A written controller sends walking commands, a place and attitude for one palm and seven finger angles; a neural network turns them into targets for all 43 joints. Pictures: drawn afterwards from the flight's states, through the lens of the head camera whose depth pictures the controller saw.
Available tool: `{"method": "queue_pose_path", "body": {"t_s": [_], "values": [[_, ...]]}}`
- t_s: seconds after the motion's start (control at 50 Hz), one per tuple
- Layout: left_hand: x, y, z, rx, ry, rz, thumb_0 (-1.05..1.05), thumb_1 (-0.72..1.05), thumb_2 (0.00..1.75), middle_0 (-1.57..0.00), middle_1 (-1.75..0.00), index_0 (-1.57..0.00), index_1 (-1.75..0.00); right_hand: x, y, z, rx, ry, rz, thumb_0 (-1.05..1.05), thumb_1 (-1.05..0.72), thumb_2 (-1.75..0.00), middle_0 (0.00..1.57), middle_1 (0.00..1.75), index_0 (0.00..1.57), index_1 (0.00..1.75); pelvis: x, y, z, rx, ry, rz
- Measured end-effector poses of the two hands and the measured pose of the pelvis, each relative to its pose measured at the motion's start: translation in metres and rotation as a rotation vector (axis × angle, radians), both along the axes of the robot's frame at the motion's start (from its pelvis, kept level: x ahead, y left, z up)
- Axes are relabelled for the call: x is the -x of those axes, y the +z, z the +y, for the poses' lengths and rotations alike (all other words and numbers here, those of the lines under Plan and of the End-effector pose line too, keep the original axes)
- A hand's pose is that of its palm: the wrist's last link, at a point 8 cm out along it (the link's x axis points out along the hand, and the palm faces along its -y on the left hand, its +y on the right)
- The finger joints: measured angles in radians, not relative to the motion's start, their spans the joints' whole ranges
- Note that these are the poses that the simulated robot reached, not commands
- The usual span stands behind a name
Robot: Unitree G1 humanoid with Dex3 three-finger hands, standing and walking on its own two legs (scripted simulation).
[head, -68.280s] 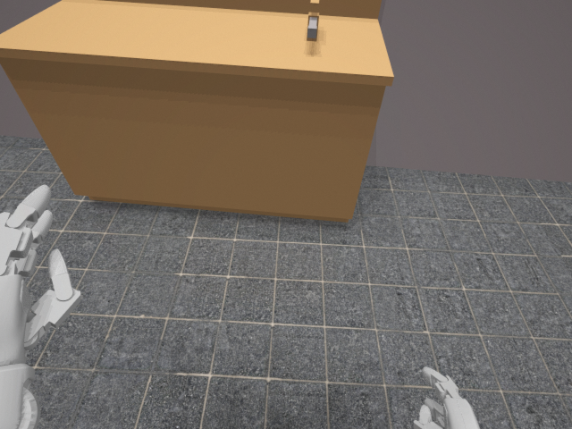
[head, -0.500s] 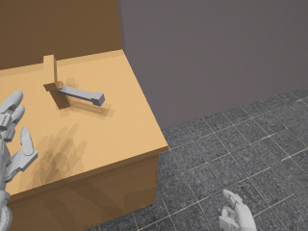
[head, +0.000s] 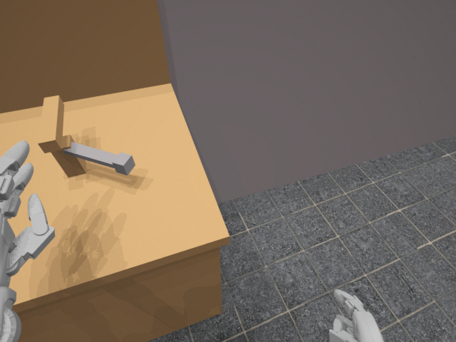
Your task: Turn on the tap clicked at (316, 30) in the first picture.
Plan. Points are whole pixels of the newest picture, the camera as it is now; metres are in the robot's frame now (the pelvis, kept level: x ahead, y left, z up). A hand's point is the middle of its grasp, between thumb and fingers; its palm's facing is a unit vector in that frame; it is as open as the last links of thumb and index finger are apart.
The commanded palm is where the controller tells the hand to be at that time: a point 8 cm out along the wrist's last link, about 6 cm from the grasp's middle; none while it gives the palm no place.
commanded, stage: come to a stop and stand still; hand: left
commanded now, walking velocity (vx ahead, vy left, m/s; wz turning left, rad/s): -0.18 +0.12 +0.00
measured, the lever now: (124, 163) +0.40 +0.23 +0.09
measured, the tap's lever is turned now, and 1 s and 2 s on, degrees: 52 52 52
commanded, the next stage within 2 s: look again from close up in 1.72 s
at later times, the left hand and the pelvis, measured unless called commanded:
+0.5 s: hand (34, 246) +0.20 +0.25 +0.16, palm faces +0.37 -0.84 -0.39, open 7.4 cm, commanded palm +0.12 +0.29 +0.18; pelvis -0.04 +0.01 +0.00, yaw -2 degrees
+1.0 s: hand out of the picture +0.10 +0.34 +0.17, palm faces +0.38 -0.86 -0.34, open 7.4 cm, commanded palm +0.05 +0.37 +0.18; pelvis -0.12 +0.10 +0.00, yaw +0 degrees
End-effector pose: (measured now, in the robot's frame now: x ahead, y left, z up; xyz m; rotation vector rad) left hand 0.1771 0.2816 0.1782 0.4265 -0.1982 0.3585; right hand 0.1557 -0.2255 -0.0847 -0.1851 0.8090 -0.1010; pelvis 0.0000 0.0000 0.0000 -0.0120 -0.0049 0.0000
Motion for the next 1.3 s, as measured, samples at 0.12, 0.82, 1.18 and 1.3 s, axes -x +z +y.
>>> {"method": "queue_pose_path", "body": {"t_s": [0.12,0.82,1.18,1.3], "values": [[-0.011,-0.006,-0.009,0.003,-0.016,0.042,0.02,0.89,0.9,-0.21,-0.3,-0.21,-0.3,-0.021,0.011,-0.016,0.025,-0.031,-0.047,0.01,-0.9,-0.9,0.2,0.3,0.2,0.3,-0.007,0.002,-0.003,-0.01,0.003,-0.02],[0.085,0.003,0.078,0.011,-0.017,-0.201,0.02,0.89,0.9,-0.21,-0.3,-0.21,-0.3,0.114,0.03,0.056,0.104,0.012,-0.105,0.02,-0.9,-0.9,0.2,0.3,0.2,0.3,0.097,0.0,0.065,0.036,-0.017,-0.074],[0.145,0.005,0.142,-0.008,0.022,-0.151,0.02,0.89,0.9,-0.21,-0.3,-0.21,-0.3,0.121,0.029,0.138,0.043,0.105,-0.144,0.01,-0.9,-0.9,0.2,0.3,0.2,0.3,0.138,0.001,0.124,0.049,0.046,-0.08],[0.172,-0.002,0.162,0.009,0.002,-0.251,0.02,0.89,0.9,-0.21,-0.3,-0.21,-0.3,0.127,0.024,0.156,0.084,0.116,-0.13,0.01,-0.9,-0.9,0.2,0.3,0.2,0.3,0.15,-0.017,0.146,0.026,0.012,-0.063]]}}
